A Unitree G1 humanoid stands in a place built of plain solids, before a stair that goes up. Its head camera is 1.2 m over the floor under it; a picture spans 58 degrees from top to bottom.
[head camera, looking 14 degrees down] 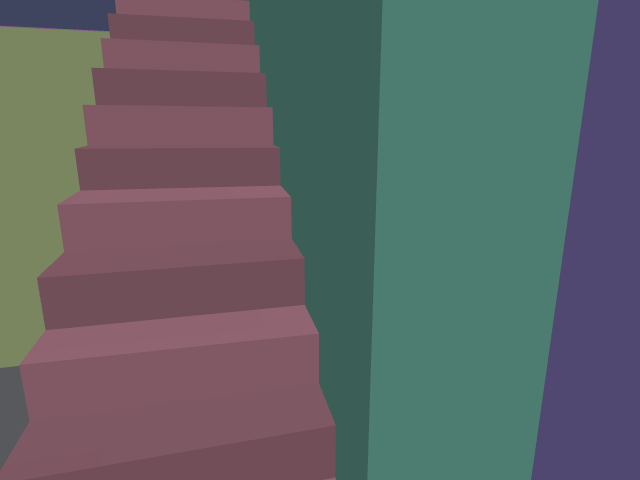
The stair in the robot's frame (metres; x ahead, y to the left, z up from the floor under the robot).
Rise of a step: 0.19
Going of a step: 0.25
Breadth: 0.96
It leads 14 degrees to the left of straight ahead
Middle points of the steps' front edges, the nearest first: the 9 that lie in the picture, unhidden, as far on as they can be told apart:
0.99 0.32 0.38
1.20 0.37 0.57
1.41 0.43 0.76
1.67 0.49 0.94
1.95 0.56 1.13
2.16 0.61 1.32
2.39 0.66 1.51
2.66 0.73 1.70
2.92 0.79 1.88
